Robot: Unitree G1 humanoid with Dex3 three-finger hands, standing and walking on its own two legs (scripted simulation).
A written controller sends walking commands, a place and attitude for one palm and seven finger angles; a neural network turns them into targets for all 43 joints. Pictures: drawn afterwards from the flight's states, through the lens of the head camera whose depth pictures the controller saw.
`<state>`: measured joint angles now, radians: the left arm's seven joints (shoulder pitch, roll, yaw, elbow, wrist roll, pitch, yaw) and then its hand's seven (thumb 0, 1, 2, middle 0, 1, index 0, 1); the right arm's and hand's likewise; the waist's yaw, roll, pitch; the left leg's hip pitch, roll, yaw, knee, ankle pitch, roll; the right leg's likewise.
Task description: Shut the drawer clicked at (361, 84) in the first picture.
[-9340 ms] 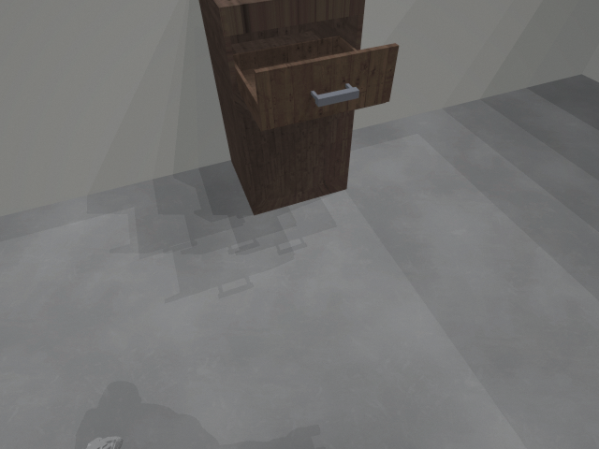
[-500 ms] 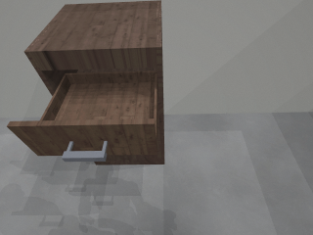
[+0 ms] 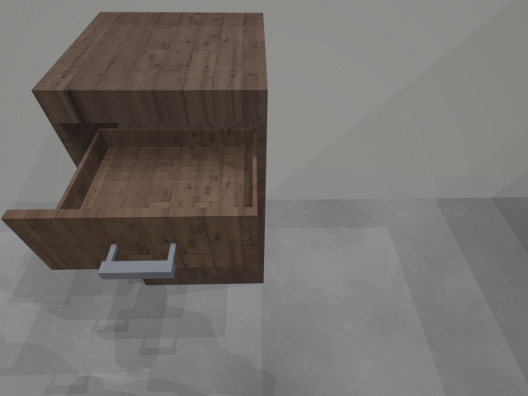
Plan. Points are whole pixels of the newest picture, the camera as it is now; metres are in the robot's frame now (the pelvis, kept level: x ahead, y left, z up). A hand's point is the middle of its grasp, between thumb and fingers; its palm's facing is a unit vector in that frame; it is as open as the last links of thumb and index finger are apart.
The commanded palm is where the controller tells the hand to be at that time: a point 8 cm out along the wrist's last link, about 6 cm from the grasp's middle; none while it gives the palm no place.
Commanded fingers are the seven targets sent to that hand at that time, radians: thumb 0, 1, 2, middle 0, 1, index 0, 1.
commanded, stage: look again from close up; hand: left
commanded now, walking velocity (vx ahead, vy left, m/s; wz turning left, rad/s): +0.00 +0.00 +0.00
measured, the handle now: (140, 259) +0.36 +0.25 -0.06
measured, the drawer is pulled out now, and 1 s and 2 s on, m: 0.27 0.27 0.27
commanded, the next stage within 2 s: raise the hand and make a fist in 0.40 s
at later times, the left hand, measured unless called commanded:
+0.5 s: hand out of the picture -0.02 +0.20 -0.18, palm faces +0.02 -0.99 -0.16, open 7.4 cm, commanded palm +0.10 +0.25 -0.07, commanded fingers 0.00 0.90 0.90 -0.22 -0.32 -0.22 -0.32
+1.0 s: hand out of the picture +0.13 +0.18 -0.05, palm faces +0.18 -0.98 -0.03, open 5.5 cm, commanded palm +0.12 +0.24 -0.03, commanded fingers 0.00 0.90 0.90 -0.72 -0.86 -0.72 -0.86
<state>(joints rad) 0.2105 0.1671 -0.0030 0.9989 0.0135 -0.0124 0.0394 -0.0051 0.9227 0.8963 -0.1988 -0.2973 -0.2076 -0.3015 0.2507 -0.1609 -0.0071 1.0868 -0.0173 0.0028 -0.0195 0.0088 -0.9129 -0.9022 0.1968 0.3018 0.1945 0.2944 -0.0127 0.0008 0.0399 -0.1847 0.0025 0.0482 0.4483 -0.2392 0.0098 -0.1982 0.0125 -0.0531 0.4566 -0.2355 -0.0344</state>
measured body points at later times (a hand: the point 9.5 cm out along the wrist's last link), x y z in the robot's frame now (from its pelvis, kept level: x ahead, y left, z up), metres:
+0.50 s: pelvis +0.00 +0.04 +0.00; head +0.01 +0.04 +0.45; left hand -0.02 +0.25 -0.16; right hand +0.00 -0.18 -0.16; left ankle +0.00 +0.11 -0.74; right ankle +0.01 -0.09 -0.74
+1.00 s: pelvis -0.02 +0.01 -0.09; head +0.01 +0.02 +0.36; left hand +0.12 +0.23 -0.05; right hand +0.24 -0.20 -0.11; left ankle +0.00 +0.11 -0.74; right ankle +0.01 -0.09 -0.74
